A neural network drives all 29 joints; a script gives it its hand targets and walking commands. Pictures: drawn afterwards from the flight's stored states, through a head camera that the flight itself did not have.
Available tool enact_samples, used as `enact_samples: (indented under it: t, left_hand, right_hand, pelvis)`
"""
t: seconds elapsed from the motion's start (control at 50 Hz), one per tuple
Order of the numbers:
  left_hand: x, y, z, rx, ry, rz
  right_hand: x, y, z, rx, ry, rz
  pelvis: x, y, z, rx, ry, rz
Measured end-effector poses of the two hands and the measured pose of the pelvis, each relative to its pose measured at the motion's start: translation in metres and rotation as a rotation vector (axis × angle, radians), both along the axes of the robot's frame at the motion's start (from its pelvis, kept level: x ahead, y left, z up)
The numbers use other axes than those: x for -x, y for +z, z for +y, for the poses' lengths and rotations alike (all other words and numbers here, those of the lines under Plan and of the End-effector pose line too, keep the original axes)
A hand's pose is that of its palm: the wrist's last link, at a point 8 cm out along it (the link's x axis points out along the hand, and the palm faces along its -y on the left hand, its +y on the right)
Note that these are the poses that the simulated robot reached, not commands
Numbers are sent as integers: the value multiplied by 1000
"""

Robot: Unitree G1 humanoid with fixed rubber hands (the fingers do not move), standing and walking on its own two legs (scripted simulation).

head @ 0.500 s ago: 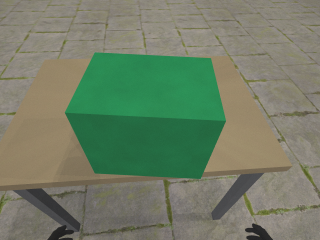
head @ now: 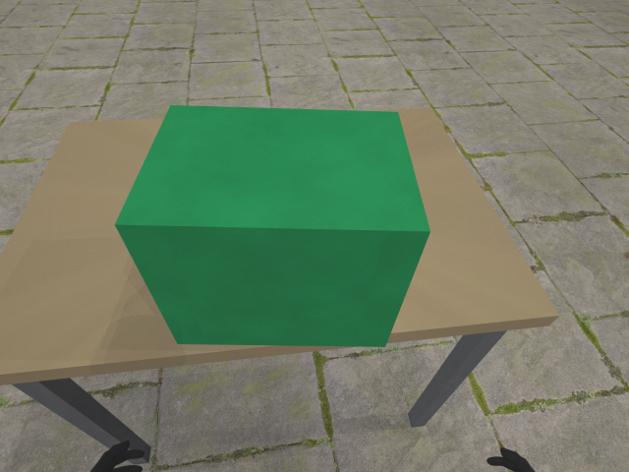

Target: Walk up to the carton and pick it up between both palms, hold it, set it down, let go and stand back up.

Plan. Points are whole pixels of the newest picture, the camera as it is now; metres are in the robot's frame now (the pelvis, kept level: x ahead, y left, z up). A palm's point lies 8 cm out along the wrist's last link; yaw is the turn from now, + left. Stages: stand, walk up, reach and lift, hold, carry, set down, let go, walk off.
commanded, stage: walk up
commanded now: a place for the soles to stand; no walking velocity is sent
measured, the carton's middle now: (283, 232) +0.41 +0.04 +0.07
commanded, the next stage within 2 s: reach and lift in 0.04 s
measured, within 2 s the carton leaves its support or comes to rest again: neither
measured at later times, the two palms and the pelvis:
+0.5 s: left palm (85, 456) +0.16 +0.27 -0.04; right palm (535, 457) +0.15 -0.26 -0.03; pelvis +0.00 +0.02 +0.01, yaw +3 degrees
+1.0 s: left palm (55, 440) +0.17 +0.28 +0.01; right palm (520, 415) +0.18 -0.23 +0.02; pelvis +0.01 +0.03 +0.02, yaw +3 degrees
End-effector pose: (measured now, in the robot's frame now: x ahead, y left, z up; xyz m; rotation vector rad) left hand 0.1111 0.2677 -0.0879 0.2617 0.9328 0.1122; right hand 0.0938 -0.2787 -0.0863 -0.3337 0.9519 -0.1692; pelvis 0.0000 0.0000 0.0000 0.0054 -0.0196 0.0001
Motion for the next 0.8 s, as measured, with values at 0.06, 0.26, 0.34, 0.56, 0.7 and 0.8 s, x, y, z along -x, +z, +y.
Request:
enact_samples:
  t: [0.06, 0.26, 0.34, 0.56, 0.7, 0.8]
  left_hand:
    - [0, 0, 0, 0, -4, 2]
    - [-58, 11, -20, 17, 19, -31]
    - [-63, 28, -21, 37, 39, -107]
    - [-49, 52, 6, 25, 78, -187]
    - [-46, 67, 9, 38, 81, -262]
    - [-48, 75, 9, 53, 89, -322]
  right_hand:
    - [3, 0, -1, 1, -6, 3]
    - [-52, 10, 7, -26, 60, -211]
    - [-59, 34, 10, -22, 72, -267]
    - [-52, 65, 27, -71, 42, -310]
    - [-53, 76, 38, -105, 42, -349]
    - [-60, 86, 40, -113, 45, -391]
  pelvis:
    - [0, 0, 0, 0, -6, 0]
    - [15, -4, 4, -6, 59, -49]
    - [9, 5, 7, -9, 63, -67]
    - [3, 15, 21, -5, 45, -93]
    - [1, 17, 30, -1, 34, -73]
    - [0, 17, 32, 1, 32, -57]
